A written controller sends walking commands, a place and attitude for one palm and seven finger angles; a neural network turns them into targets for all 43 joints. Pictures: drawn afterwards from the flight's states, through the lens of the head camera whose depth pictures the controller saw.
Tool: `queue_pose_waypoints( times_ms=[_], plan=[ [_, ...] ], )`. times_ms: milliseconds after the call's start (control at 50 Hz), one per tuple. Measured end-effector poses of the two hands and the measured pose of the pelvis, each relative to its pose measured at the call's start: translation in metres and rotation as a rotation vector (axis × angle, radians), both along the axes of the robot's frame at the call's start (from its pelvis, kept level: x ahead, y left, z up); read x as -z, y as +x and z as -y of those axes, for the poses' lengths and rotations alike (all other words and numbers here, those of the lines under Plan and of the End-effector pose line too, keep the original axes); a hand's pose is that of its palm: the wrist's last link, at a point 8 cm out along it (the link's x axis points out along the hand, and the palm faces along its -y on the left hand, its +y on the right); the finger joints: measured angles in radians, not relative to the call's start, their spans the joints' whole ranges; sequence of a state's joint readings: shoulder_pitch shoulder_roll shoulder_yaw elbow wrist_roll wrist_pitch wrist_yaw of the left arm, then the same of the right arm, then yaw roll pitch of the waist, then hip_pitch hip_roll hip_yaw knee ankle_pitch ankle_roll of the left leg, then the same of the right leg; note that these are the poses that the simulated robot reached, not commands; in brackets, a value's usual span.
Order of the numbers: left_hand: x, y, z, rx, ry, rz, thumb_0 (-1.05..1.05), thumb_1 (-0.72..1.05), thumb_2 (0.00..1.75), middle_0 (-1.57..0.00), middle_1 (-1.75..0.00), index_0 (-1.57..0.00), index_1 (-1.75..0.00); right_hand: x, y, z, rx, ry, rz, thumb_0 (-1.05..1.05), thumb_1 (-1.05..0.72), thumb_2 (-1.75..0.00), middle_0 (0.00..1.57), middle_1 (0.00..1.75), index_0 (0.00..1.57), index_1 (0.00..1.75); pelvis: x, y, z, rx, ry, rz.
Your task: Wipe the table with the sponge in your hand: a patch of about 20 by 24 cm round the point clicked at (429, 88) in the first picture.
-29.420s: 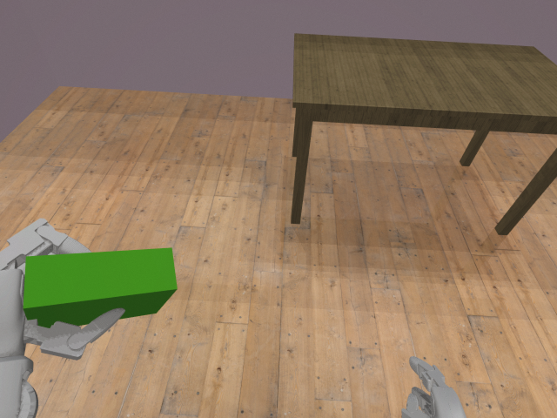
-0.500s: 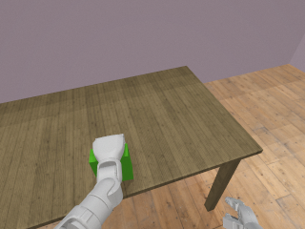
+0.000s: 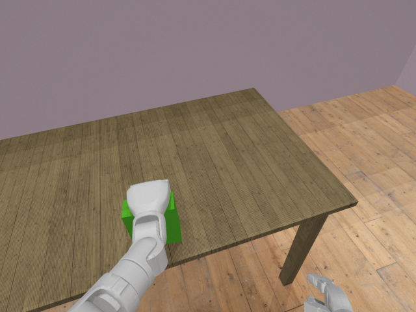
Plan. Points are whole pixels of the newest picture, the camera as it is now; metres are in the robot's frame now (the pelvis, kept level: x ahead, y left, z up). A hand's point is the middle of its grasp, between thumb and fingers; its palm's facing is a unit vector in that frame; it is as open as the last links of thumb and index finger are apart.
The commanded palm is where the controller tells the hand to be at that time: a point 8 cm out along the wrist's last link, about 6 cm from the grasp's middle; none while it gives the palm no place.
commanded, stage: slide back across to the middle lane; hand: left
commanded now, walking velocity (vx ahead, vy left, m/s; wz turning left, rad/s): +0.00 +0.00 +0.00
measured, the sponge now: (156, 227) +0.32 +0.17 -0.05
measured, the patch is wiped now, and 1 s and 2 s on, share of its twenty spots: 0.95 0.95 0.95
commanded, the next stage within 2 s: wipe forward along the middle lane in 0.74 s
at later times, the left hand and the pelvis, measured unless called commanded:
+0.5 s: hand (144, 217) +0.31 +0.18 +0.01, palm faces -0.05 -0.10 -0.99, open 9.3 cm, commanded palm +0.26 +0.19 +0.05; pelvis +0.01 +0.00 +0.01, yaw -1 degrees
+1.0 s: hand (113, 229) +0.28 +0.24 +0.00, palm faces -0.09 -0.10 -0.99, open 9.4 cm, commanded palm +0.26 +0.25 +0.05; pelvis +0.01 +0.01 +0.01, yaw -1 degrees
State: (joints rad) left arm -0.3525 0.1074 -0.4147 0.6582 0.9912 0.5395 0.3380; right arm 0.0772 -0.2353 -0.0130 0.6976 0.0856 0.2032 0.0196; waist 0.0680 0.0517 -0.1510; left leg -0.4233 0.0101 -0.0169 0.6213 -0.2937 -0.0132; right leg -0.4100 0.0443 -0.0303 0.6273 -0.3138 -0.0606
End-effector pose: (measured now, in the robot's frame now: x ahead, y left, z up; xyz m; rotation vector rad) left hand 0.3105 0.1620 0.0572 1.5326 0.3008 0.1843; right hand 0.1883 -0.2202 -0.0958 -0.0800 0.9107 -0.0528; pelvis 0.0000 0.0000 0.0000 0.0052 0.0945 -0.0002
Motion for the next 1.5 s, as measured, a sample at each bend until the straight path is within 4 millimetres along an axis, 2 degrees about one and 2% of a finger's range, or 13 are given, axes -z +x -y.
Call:
queue_pose_waypoints(
  times_ms=[300,480,680,840,960,1080,1340,1500],
  plan=[
    [-0.003,-0.006,-0.006,-0.004,-0.039,0.021,0.01,-0.47,1.12,-0.77,-1.47,-0.80,-1.46,-0.007,0.002,0.004,0.025,-0.003,0.023,0.02,-0.90,-0.90,0.20,0.29,0.20,0.30,-0.003,0.003,0.001,0.015,0.001,0.017],
    [-0.006,-0.020,-0.018,-0.028,-0.065,0.019,0.01,-0.47,1.12,-0.76,-1.48,-0.79,-1.46,-0.018,0.017,0.006,0.017,-0.010,0.067,0.02,-0.90,-0.90,0.20,0.29,0.20,0.30,-0.006,0.010,0.000,0.021,0.003,0.045],
    [-0.007,-0.036,-0.041,-0.057,-0.081,0.026,0.00,-0.47,1.12,-0.77,-1.47,-0.80,-1.46,-0.032,0.039,0.000,-0.007,-0.012,0.143,0.02,-0.90,-0.90,0.20,0.29,0.20,0.30,-0.008,0.015,-0.001,0.030,0.002,0.058],
    [-0.008,-0.049,-0.067,-0.099,-0.079,0.012,0.00,-0.47,1.12,-0.77,-1.47,-0.80,-1.46,-0.035,0.040,-0.003,-0.016,-0.029,0.159,0.02,-0.90,-0.90,0.20,0.29,0.20,0.30,-0.008,0.013,-0.003,0.026,-0.001,0.062],
    [-0.004,-0.052,-0.076,-0.086,-0.067,-0.015,0.00,-0.47,1.12,-0.78,-1.47,-0.80,-1.45,-0.029,0.031,-0.005,-0.017,-0.052,0.138,0.02,-0.90,-0.90,0.20,0.29,0.20,0.30,-0.008,0.008,-0.007,0.014,-0.005,0.058],
    [-0.004,-0.039,-0.085,-0.074,-0.051,-0.015,-0.02,-0.50,1.13,-0.80,-1.44,-0.82,-1.42,-0.015,0.012,-0.004,-0.002,-0.073,0.086,0.02,-0.90,-0.90,0.20,0.29,0.20,0.30,-0.006,0.001,-0.010,0.008,-0.006,0.033],
    [-0.002,-0.008,-0.096,-0.073,-0.001,-0.022,-0.01,-0.51,1.13,-0.82,-1.42,-0.84,-1.40,0.011,-0.042,0.006,0.060,-0.095,-0.042,0.02,-0.90,-0.90,0.20,0.30,0.20,0.30,0.002,-0.011,-0.014,0.002,-0.012,-0.022],
    [-0.002,0.007,-0.098,-0.069,0.016,-0.031,0.00,-0.53,1.14,-0.82,-1.42,-0.85,-1.40,0.021,-0.065,0.013,0.083,-0.106,-0.090,0.02,-0.90,-0.90,0.20,0.29,0.20,0.30,0.006,-0.018,-0.013,-0.001,-0.014,-0.046]
  ],
)
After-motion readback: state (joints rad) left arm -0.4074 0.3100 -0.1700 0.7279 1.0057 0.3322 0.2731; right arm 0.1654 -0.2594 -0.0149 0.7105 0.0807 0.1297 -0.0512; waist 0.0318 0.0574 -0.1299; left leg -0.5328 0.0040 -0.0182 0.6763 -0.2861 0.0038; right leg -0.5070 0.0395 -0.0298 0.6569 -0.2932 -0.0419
